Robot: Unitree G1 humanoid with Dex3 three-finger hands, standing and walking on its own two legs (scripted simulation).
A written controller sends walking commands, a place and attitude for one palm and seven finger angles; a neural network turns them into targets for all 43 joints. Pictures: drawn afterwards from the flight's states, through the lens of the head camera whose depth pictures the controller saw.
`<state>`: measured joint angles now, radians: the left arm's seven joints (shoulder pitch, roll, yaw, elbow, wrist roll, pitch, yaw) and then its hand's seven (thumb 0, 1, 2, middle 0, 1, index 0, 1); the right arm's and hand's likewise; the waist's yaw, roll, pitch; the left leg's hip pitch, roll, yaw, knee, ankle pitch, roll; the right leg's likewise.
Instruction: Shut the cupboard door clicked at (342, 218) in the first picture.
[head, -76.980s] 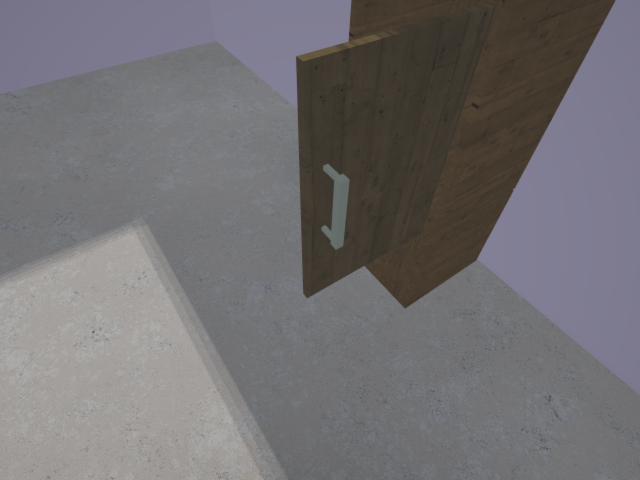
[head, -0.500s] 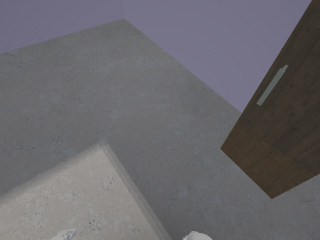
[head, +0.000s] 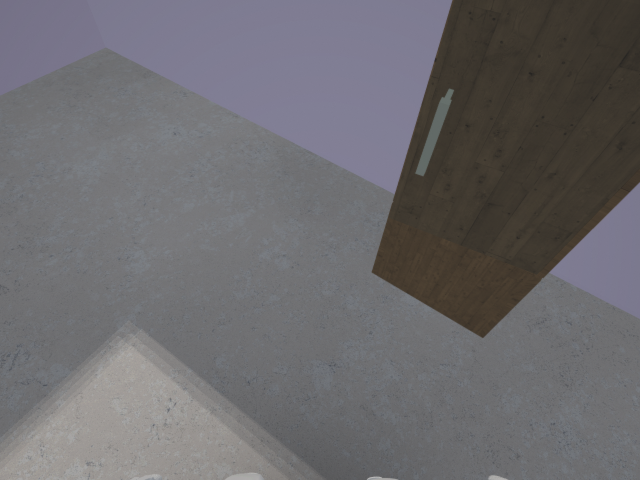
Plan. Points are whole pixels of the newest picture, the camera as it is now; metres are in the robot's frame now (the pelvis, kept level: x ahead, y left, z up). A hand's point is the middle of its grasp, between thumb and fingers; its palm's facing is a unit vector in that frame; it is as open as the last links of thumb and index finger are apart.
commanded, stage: turn to face it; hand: left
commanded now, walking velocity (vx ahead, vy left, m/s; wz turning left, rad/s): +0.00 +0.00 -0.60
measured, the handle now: (434, 134) +0.74 -0.19 -0.02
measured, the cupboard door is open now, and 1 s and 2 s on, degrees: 9 9 9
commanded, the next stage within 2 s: take the last steps up to it in 0.56 s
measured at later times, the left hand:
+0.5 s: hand (222, 471) +0.15 +0.14 -0.14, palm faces -0.24 -0.93 -0.27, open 7.4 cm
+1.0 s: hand (258, 425) +0.21 +0.10 -0.15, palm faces -0.39 -0.90 -0.20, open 7.4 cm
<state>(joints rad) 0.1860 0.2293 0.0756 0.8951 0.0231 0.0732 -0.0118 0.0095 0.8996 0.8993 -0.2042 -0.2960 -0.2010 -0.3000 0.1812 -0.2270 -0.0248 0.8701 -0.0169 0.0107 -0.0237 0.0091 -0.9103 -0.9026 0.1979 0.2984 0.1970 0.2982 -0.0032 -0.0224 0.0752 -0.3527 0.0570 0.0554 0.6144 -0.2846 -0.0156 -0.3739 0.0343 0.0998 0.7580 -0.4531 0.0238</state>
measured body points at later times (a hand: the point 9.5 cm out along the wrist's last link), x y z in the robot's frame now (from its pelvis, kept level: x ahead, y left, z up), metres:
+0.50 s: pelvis +0.01 -0.03 +0.01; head +0.05 -0.07 +0.46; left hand +0.16 +0.19 -0.12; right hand +0.00 -0.30 -0.15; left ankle +0.04 +0.10 -0.66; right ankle -0.03 -0.13 -0.73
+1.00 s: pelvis +0.06 -0.05 +0.01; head +0.08 -0.07 +0.46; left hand +0.23 +0.15 -0.13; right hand -0.05 -0.27 -0.14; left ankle +0.07 +0.09 -0.73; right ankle +0.02 -0.16 -0.71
